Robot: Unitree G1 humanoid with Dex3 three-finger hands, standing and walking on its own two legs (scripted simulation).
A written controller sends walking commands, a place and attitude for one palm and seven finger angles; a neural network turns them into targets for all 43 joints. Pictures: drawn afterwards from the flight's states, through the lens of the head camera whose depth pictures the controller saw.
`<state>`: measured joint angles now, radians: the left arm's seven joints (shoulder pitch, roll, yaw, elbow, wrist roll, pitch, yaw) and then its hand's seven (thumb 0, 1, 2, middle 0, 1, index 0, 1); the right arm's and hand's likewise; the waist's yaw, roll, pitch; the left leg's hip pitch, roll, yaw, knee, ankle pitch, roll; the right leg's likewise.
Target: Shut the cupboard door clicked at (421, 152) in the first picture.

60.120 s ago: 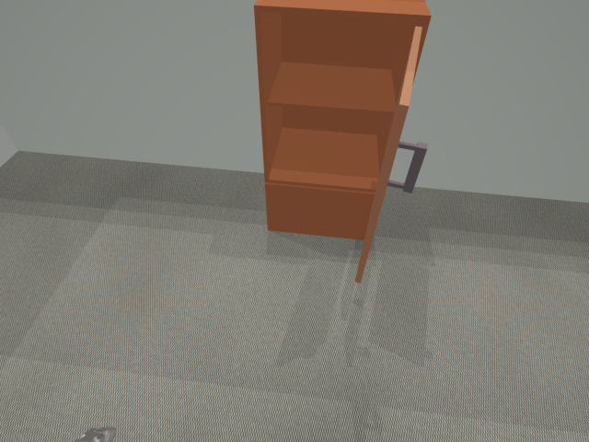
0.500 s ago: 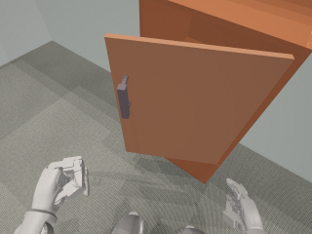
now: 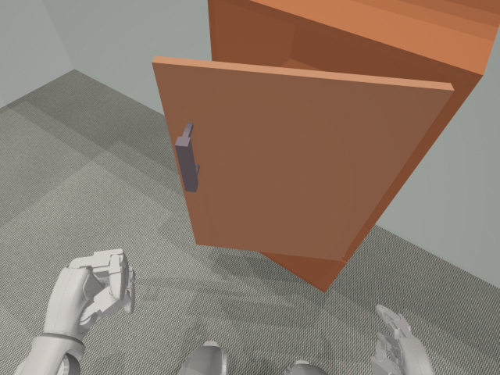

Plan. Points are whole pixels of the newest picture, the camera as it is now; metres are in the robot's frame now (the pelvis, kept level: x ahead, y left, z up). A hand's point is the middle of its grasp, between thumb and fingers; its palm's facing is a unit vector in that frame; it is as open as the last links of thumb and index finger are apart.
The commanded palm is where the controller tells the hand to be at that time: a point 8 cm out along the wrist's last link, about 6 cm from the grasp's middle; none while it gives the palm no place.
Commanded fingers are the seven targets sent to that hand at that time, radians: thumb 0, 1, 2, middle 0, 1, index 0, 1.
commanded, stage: raise the hand and make a fist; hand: left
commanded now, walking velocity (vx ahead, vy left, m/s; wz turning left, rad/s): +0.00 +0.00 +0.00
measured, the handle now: (190, 158) +0.47 +0.14 +0.05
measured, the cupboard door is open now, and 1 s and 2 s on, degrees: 27 27 27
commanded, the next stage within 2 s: bring the fist close to the handle in 0.04 s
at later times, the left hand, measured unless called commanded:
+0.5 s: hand (157, 261) +0.27 +0.15 +0.06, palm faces -0.08 -1.00 -0.04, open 3.1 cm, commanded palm +0.26 +0.21 +0.06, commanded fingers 0.00 0.90 0.90 -1.30 -1.50 -1.30 -1.50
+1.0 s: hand (193, 217) +0.34 +0.11 +0.06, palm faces -0.08 -1.00 -0.03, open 3.1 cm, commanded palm +0.33 +0.17 +0.06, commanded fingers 0.00 0.90 0.90 -1.30 -1.50 -1.30 -1.50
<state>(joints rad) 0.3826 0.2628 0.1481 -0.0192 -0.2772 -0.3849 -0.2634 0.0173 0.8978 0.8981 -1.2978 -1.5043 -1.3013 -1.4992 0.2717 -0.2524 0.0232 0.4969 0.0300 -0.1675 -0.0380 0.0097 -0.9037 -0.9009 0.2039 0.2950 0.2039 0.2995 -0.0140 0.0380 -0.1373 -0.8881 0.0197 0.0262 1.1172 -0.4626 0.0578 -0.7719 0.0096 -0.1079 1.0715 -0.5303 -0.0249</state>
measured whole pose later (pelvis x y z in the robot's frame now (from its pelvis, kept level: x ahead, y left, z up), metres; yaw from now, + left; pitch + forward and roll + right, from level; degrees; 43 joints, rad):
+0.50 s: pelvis +0.00 -0.01 +0.00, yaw +0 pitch +14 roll -2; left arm 0.17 0.25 0.11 0.10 -0.25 -0.33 -0.23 0.02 0.90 0.90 -1.30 -1.50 -1.30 -1.50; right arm 0.25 -0.25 0.04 0.52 0.03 -0.16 -0.04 0.01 -0.90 -0.90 0.20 0.30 0.20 0.30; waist -0.02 0.04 -0.14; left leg -0.90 0.03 0.02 1.12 -0.46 0.04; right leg -0.79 0.02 -0.11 1.09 -0.54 -0.04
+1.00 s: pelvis +0.01 -0.02 +0.00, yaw -1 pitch +14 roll -1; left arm -0.13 0.19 0.06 0.37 -0.17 -0.37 -0.12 0.02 0.90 0.90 -1.30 -1.50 -1.30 -1.50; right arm 0.26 -0.25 0.02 0.57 0.02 -0.08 -0.01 0.01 -0.91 -0.90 0.20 0.29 0.20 0.30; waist -0.03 0.03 -0.14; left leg -0.88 0.02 0.05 1.07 -0.45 0.04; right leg -0.79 0.01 -0.08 1.07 -0.53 -0.04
